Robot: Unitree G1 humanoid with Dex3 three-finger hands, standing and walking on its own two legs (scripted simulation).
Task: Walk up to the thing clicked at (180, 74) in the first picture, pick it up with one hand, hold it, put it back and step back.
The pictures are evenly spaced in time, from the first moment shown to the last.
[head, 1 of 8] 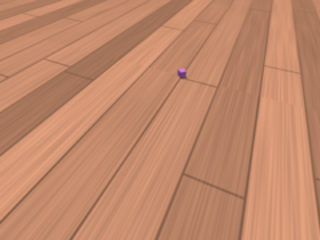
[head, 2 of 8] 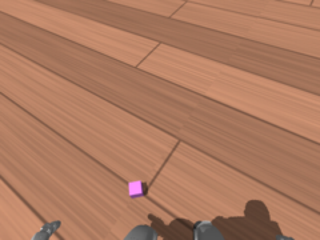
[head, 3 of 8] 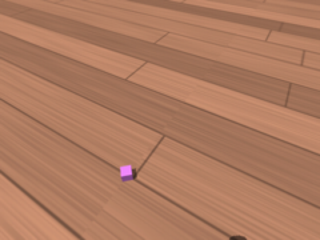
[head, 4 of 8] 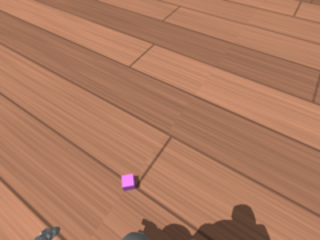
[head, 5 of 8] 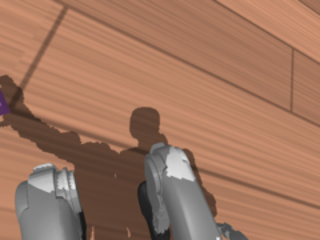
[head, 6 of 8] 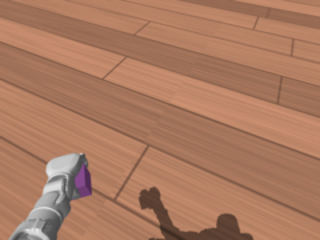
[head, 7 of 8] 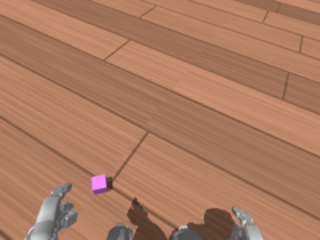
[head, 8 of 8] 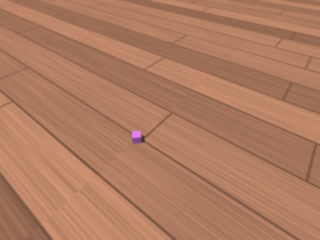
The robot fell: no
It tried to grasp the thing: yes
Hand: left
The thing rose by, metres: 0.68
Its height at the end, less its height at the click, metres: +0.00
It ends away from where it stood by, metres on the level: 0.02
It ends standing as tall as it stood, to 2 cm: yes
